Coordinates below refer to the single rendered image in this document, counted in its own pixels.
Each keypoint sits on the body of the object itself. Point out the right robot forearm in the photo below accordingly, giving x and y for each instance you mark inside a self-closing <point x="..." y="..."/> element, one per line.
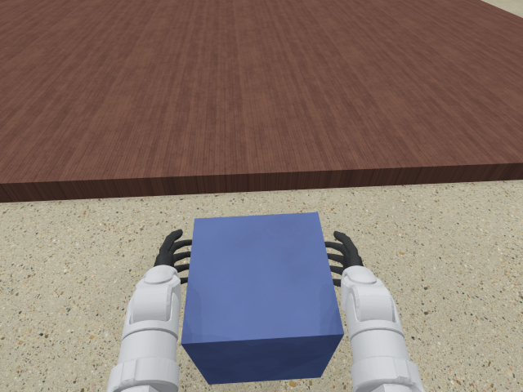
<point x="380" y="356"/>

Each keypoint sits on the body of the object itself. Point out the carton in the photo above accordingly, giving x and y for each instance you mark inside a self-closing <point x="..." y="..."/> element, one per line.
<point x="260" y="300"/>

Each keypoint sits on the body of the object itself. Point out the robot right hand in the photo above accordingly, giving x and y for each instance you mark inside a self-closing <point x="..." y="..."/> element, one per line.
<point x="350" y="255"/>

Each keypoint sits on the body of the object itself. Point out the robot left hand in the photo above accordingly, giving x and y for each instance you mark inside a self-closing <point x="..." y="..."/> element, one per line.
<point x="169" y="246"/>

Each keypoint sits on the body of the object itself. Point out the left robot forearm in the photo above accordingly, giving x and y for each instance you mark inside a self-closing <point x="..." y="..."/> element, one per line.
<point x="147" y="357"/>

